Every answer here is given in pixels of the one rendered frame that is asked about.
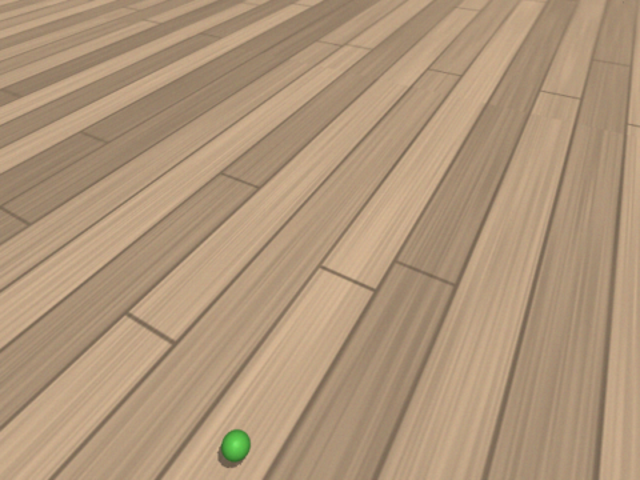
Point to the ball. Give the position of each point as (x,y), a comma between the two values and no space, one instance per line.
(235,445)

